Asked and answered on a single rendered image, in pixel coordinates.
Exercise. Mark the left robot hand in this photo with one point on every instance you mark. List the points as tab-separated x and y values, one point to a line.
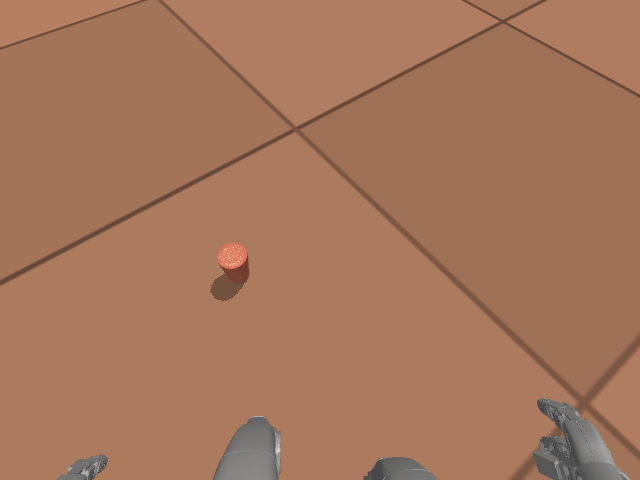
85	469

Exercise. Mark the right robot hand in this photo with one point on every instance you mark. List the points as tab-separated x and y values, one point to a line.
558	457

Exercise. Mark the cup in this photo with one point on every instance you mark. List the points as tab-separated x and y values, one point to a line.
233	259

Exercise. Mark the right robot arm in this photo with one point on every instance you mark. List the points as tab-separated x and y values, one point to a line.
597	470

